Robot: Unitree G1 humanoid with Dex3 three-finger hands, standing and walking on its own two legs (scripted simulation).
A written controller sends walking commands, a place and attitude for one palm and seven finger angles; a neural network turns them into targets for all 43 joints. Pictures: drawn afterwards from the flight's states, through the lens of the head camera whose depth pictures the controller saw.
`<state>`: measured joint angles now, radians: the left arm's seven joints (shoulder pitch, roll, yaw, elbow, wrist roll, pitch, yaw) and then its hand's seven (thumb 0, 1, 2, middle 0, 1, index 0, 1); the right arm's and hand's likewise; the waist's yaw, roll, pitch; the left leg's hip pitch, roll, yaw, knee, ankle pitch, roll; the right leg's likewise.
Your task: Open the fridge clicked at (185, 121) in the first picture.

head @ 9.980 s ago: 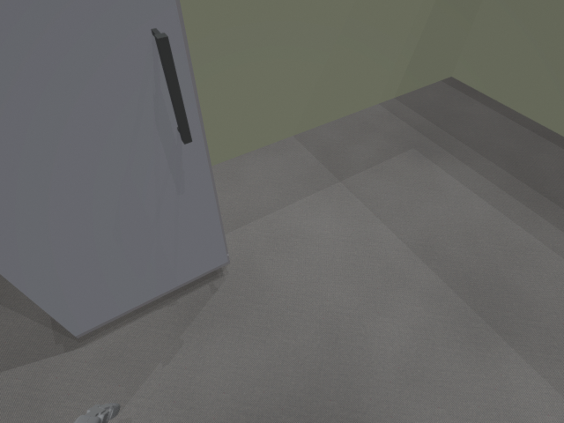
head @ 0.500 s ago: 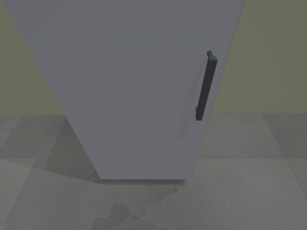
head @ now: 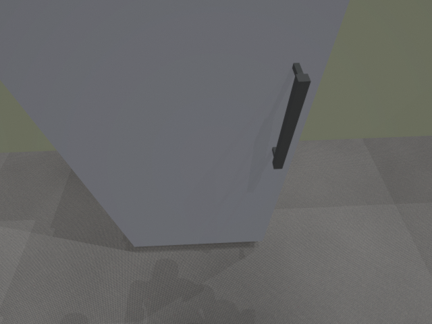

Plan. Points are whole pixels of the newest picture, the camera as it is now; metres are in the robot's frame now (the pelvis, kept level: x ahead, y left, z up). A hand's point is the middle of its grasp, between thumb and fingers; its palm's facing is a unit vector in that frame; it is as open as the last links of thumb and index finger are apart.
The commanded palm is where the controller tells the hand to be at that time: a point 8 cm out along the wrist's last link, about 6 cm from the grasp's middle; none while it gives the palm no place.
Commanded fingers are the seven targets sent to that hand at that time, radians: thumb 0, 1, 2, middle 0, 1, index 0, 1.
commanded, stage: come to a stop and stand still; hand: right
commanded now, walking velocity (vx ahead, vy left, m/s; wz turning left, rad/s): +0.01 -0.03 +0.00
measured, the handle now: (285, 123) +0.47 -0.12 +0.09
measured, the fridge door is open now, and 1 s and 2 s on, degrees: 0 0 0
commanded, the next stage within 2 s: look again from close up in 1.08 s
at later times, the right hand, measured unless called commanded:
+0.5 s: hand out of the picture -0.04 -0.18 -0.17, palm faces +0.00 +0.98 -0.18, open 7.4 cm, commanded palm none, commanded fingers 0.00 -0.90 -0.90 0.20 0.30 0.20 0.30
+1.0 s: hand out of the picture -0.11 -0.14 -0.17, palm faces +0.03 +0.99 -0.11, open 7.4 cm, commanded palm none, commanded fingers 0.00 -0.90 -0.90 0.20 0.30 0.20 0.30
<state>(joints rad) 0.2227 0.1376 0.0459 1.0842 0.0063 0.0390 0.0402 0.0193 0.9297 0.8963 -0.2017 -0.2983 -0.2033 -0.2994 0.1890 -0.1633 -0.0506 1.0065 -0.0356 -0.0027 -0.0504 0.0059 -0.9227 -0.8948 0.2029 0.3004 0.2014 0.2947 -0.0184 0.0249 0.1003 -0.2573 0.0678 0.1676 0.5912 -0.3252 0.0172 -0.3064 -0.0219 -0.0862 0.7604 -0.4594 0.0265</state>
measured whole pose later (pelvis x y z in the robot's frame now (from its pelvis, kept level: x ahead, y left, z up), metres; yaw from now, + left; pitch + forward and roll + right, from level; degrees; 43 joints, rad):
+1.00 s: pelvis -0.06 +0.00 +0.01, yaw +1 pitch -1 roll +0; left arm 0.36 0.06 0.01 1.16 0.01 0.01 0.02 0.01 0.91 0.90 -0.20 -0.30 -0.20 -0.30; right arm 0.37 -0.10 0.00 1.14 -0.02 0.00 -0.04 0.00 -0.91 -0.90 0.20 0.30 0.20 0.29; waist 0.00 0.03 0.02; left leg -0.17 0.03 0.07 0.44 -0.26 -0.01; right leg -0.27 -0.02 -0.13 0.43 -0.15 -0.04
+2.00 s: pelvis -0.03 -0.01 +0.01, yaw +3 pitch -1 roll +0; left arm 0.25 0.16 -0.01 1.11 0.01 -0.01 0.01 0.01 0.92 0.90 -0.20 -0.30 -0.20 -0.30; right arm 0.31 -0.17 0.02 1.09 -0.02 -0.01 -0.03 0.00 -0.90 -0.89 0.20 0.30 0.20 0.29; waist -0.01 0.02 0.03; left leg -0.13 0.03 0.03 0.46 -0.31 -0.01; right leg -0.22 -0.02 -0.16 0.46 -0.22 -0.04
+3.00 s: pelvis -0.07 +0.03 -0.05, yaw -1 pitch +7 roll +1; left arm 0.26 0.20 -0.05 0.65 -0.04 -0.29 0.08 0.02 0.90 0.90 -0.21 -0.30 -0.21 -0.30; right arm 0.29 -0.35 -0.30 0.06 0.35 -0.24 0.40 0.00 -0.18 -0.59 0.26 0.76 0.26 0.75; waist 0.01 -0.02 -0.06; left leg -0.59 0.00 0.13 0.97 -0.51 0.04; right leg -0.73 -0.07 -0.04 0.97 -0.37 0.00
